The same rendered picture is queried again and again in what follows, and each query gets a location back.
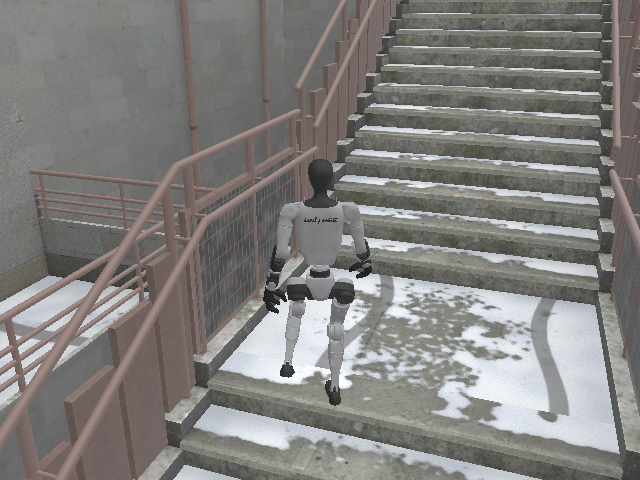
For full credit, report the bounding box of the robot right hand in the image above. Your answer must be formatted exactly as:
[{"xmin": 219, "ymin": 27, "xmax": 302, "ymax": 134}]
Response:
[{"xmin": 349, "ymin": 262, "xmax": 372, "ymax": 279}]

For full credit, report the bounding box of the robot left upper arm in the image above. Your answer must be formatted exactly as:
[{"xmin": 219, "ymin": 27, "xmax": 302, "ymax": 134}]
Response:
[{"xmin": 275, "ymin": 202, "xmax": 300, "ymax": 259}]

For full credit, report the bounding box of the robot right upper arm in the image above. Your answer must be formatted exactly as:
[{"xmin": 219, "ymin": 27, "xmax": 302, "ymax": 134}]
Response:
[{"xmin": 341, "ymin": 202, "xmax": 367, "ymax": 254}]

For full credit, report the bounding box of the right robot foot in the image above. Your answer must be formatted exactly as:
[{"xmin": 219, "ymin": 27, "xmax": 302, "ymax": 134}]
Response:
[{"xmin": 325, "ymin": 380, "xmax": 341, "ymax": 406}]

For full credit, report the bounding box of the robot left shin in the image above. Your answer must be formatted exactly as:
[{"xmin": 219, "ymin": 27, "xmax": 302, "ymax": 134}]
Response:
[{"xmin": 284, "ymin": 300, "xmax": 302, "ymax": 366}]

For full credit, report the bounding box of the robot right forearm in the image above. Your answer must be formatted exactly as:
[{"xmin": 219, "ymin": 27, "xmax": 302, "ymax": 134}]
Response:
[{"xmin": 356, "ymin": 239, "xmax": 372, "ymax": 268}]

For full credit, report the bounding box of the robot left forearm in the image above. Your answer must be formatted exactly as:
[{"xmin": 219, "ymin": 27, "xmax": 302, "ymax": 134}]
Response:
[{"xmin": 265, "ymin": 244, "xmax": 285, "ymax": 291}]

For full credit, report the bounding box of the robot left hand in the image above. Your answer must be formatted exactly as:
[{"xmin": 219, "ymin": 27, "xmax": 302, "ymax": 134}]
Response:
[{"xmin": 263, "ymin": 287, "xmax": 287, "ymax": 314}]

